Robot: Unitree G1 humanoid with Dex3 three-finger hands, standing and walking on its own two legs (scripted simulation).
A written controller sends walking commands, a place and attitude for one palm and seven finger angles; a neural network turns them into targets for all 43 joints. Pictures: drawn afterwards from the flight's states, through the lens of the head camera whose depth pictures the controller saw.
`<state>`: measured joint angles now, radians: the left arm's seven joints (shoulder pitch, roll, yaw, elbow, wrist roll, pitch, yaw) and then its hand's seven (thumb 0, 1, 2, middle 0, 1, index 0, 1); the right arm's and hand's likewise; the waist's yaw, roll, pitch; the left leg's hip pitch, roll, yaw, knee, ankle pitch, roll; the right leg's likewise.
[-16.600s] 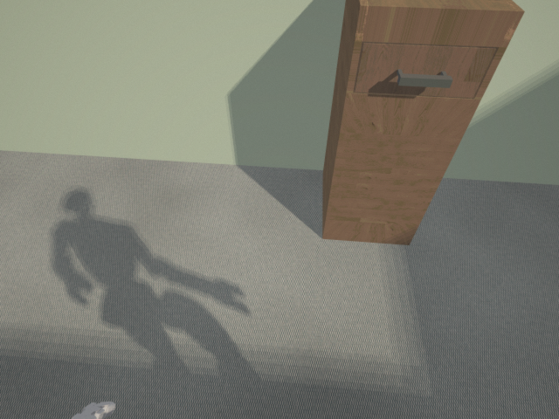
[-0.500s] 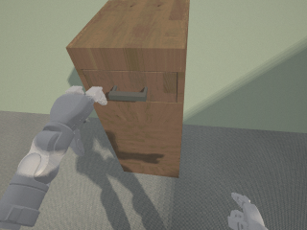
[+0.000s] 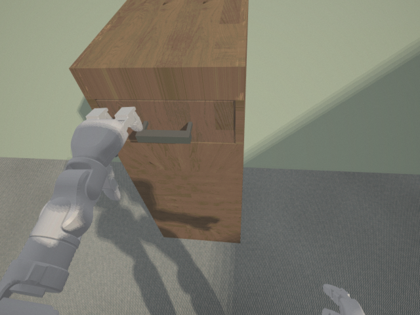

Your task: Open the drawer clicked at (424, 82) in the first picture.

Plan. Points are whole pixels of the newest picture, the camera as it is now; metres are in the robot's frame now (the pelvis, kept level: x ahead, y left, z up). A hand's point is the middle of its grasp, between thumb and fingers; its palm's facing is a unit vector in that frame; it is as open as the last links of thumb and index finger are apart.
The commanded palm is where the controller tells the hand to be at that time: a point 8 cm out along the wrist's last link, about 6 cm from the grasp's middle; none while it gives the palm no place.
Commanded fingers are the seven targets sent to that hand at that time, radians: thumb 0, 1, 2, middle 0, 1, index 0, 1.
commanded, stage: move the hooked fingers above the handle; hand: left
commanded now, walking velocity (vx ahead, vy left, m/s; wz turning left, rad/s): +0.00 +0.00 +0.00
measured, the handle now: (165, 130) +0.52 +0.18 +0.03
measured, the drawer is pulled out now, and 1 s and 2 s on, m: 0.00 0.00 0.00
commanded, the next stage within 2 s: none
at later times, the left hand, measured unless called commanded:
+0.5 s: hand (140, 137) +0.43 +0.19 +0.10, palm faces +0.02 +0.00 -1.00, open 13.8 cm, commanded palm +0.41 +0.18 +0.15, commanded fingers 0.00 -0.50 0.30 -0.30 -1.20 -0.30 -1.20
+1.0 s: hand (146, 136) +0.45 +0.19 +0.08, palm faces -0.12 +0.02 -0.99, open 13.8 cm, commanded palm +0.44 +0.17 +0.14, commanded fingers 0.00 -0.50 0.30 -0.30 -1.20 -0.30 -1.20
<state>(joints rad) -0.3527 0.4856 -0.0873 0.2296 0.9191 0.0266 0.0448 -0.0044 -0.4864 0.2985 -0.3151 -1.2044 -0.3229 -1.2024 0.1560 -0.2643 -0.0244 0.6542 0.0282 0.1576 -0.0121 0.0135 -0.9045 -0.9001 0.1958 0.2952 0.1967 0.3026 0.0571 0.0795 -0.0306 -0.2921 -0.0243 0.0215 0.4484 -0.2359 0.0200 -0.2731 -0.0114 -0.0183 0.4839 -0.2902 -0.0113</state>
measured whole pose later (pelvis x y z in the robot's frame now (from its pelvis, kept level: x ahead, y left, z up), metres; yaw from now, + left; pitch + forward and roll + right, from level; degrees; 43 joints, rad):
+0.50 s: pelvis +0.00 +0.00 +0.00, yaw +0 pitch +8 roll +1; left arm -0.62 0.42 -0.19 0.56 0.98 0.13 0.08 -0.01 -0.49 0.30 -0.31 -1.20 -0.32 -1.20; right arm 0.22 -0.26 -0.03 0.67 0.03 0.18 -0.01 0.01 -0.90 -0.90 0.20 0.30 0.20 0.30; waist 0.01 0.07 -0.07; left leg -0.37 -0.02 0.03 0.50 -0.26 0.02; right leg -0.35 -0.01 -0.01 0.54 -0.32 -0.01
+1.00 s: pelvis +0.00 -0.01 -0.01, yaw -1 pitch +10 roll +1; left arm -0.78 0.45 -0.17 0.88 0.97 0.13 0.06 -0.01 -0.48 0.30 -0.31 -1.20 -0.32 -1.20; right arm 0.30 -0.27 -0.05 0.69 0.03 0.17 -0.05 0.01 -0.90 -0.90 0.20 0.30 0.20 0.30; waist -0.04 0.07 -0.09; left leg -0.43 0.00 0.03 0.52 -0.26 0.01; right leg -0.42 0.01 -0.01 0.56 -0.31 -0.03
